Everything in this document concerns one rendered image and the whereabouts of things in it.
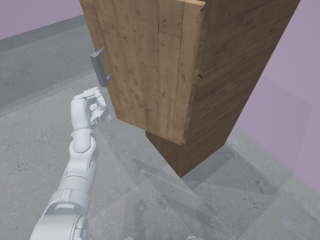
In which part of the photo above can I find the left robot hand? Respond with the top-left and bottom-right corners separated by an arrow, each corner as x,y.
70,87 -> 112,131

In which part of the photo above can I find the cupboard door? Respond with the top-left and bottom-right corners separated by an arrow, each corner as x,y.
79,0 -> 206,145

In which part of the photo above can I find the left robot forearm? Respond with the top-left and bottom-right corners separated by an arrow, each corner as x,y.
29,128 -> 100,240

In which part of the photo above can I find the handle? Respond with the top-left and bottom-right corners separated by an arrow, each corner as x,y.
90,47 -> 113,88

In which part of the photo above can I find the left robot upper arm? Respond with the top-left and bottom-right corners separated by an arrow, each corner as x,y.
32,213 -> 89,240

